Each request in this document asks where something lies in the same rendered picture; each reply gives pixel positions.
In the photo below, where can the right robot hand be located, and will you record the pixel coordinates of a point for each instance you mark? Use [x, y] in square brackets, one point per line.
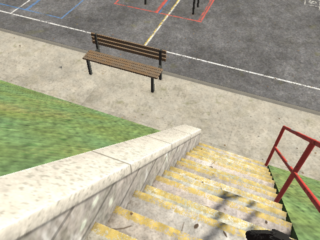
[266, 235]

